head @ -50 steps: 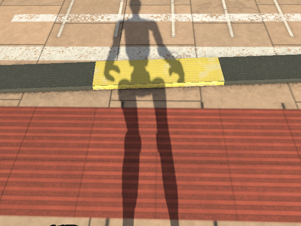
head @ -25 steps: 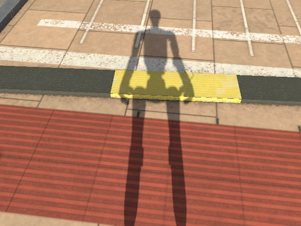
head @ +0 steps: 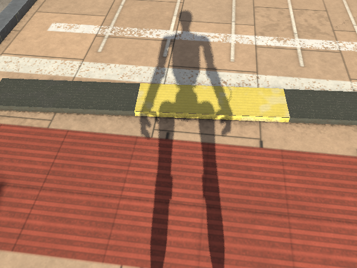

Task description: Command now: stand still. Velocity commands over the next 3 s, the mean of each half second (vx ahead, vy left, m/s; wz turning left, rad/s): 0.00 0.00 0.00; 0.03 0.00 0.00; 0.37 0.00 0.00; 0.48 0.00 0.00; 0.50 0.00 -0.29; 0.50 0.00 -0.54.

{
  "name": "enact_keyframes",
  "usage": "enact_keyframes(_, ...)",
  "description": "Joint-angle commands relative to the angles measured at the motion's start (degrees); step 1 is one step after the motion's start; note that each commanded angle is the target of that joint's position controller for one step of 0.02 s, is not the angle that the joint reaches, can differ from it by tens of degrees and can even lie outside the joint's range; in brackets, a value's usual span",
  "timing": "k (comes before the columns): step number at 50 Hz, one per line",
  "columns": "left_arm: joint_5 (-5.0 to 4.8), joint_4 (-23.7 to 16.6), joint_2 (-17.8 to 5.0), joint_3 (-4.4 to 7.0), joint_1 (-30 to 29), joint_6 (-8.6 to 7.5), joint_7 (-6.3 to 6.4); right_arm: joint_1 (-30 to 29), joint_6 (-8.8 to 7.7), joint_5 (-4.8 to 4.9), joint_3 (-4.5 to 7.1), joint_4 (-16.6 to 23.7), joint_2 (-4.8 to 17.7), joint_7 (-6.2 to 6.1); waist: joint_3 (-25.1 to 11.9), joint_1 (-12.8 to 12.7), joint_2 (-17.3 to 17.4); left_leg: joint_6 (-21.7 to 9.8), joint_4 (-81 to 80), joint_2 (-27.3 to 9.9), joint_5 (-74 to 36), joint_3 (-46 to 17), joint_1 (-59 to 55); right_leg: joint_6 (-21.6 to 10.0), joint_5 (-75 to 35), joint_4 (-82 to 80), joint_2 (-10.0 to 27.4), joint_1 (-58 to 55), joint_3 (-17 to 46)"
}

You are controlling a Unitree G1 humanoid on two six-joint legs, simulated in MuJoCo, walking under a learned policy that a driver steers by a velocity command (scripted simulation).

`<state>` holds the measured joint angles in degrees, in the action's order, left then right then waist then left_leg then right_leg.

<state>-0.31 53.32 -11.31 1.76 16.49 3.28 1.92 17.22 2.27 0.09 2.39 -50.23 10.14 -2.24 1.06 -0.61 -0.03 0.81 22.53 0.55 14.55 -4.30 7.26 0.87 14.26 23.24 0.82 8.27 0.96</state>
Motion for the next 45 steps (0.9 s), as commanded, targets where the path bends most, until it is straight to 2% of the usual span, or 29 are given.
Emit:
enact_keyframes(1, -0.04, -0.9, -5.3, 1.13, 2.4, -0.46, 0.38, 2.5, -0.55, 0.03, 1.22, 0.8, 5.2, -0.25, 0.9, 0.2, 0.6, -1.8, -3.7, -2.0, -13.9, -0.7, 1.6, -1.6, -11.1, -3.5, 1.3, -0.5, 1.0)
enact_keyframes(14, -0.08, 2.5, -4.4, 1.14, 4.5, -0.66, 0.72, 4.0, -0.59, 0.23, 1.09, -4.0, 4.8, -0.67, 2.3, 0.1, 0.2, -1.2, -4.8, -1.6, -10.7, 0.2, 2.6, -1.8, -9.9, -4.9, 0.9, -0.3, 0.8)
enact_keyframes(44, -0.14, 5.0, -3.0, 0.38, 7.9, -0.66, 0.73, 8.3, -0.83, 0.49, 0.06, -8.1, 3.6, -0.79, 3.3, 0.2, 0.3, -0.5, -4.6, -1.7, -7.9, 1.2, 4.9, -2.8, -8.7, -5.4, 0.1, 0.4, 1.2)
enact_keyframes(45, -0.17, 5.4, -2.7, 0.34, 8.5, -0.63, 0.82, 9.0, -0.79, 0.49, -0.01, -8.6, 3.2, -0.86, 2.3, 0.2, 0.1, -0.5, -4.4, -0.9, -3.2, 2.1, 4.5, -2.9, -2.9, -5.9, -0.3, 0.1, 1.0)
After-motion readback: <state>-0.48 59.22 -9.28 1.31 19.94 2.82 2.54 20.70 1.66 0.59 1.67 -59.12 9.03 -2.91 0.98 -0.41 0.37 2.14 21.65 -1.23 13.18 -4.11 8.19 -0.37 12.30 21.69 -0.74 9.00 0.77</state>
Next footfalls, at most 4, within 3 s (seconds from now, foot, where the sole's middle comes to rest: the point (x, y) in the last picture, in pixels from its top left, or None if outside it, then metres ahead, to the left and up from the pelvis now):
1.66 right None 0.47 -0.16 -0.94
2.10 left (173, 231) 0.75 0.07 -0.94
2.70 right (228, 183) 1.00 -0.21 -0.94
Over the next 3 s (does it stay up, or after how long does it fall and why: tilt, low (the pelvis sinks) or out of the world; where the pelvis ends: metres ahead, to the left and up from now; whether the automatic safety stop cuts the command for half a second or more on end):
stays up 1.02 -0.15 -0.16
